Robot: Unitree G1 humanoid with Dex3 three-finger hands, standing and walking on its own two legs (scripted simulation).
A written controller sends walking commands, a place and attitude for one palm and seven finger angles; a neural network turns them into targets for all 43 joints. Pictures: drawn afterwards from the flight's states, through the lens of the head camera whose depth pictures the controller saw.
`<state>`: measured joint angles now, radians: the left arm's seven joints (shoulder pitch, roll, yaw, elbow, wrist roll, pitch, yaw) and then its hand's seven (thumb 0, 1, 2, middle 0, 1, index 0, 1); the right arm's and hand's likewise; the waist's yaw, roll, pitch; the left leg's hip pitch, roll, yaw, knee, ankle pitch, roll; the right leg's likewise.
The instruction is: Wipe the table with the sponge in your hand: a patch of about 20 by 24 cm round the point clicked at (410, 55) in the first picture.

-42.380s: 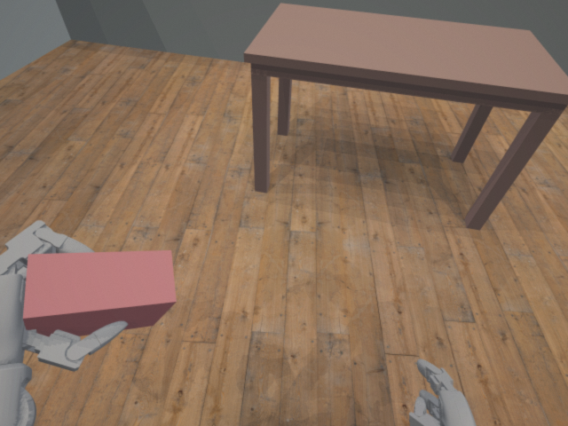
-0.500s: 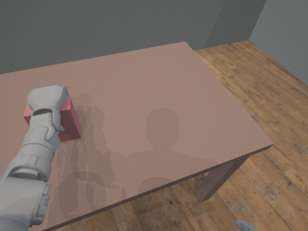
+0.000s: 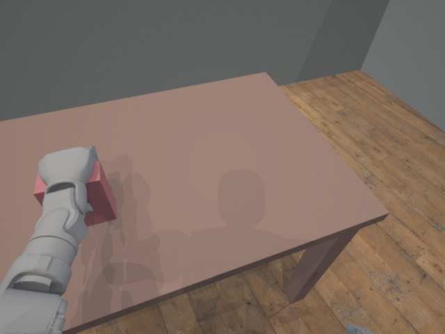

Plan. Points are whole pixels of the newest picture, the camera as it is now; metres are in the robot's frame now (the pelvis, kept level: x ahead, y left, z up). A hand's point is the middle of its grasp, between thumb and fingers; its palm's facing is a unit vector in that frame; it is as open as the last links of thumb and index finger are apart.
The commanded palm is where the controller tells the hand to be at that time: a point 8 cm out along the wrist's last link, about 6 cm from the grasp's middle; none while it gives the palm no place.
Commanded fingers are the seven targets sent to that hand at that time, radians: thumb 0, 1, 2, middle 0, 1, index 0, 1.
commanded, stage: wipe back along the first lane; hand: left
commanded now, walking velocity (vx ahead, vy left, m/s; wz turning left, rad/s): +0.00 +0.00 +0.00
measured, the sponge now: (83, 203) +0.36 +0.32 +0.00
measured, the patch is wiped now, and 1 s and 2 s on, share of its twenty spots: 0.95 0.95 0.95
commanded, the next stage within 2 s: lift the sponge slowly off the table in 1.12 s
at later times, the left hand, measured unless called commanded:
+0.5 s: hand (80, 202) +0.34 +0.29 +0.05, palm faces -0.03 -0.04 -1.00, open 10.1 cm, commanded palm +0.30 +0.28 +0.09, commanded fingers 0.00 0.10 1.30 -1.20 -1.60 -1.20 -1.60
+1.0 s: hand (84, 229) +0.28 +0.26 +0.05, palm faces +0.01 -0.06 -1.00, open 10.1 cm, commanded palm +0.24 +0.25 +0.08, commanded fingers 0.00 0.10 1.30 -1.20 -1.60 -1.20 -1.60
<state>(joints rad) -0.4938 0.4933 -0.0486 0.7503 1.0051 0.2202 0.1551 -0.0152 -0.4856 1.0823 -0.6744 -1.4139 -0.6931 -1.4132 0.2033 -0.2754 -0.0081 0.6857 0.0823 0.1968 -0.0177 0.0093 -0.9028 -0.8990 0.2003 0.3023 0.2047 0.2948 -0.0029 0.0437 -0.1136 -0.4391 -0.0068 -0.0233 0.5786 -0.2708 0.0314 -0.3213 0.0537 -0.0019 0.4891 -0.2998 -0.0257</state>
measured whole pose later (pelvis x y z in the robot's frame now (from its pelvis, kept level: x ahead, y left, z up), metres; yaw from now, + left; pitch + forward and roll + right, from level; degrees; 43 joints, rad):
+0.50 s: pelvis +0.00 +0.00 +0.00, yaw +0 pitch +5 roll -1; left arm -0.31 0.43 -0.10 0.51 0.99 0.29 0.16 -0.02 -0.48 1.08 -0.67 -1.42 -0.69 -1.42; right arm 0.14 -0.26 0.01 0.66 0.08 0.18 -0.01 0.01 -0.90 -0.90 0.20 0.30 0.20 0.29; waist 0.04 0.06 -0.11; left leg -0.37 -0.02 -0.02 0.55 -0.27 0.03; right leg -0.26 0.04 0.00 0.48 -0.31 -0.02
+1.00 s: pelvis +0.00 +0.00 +0.00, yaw +0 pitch +2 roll -1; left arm -0.05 0.38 -0.17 0.20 0.99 0.39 0.16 0.01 -0.48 1.08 -0.66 -1.42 -0.69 -1.41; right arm 0.05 -0.25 0.03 0.64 0.08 0.16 0.00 0.01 -0.90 -0.90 0.20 0.30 0.20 0.29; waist 0.07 0.07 -0.08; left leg -0.29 -0.02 -0.01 0.52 -0.26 0.03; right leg -0.19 0.04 0.01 0.47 -0.31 -0.02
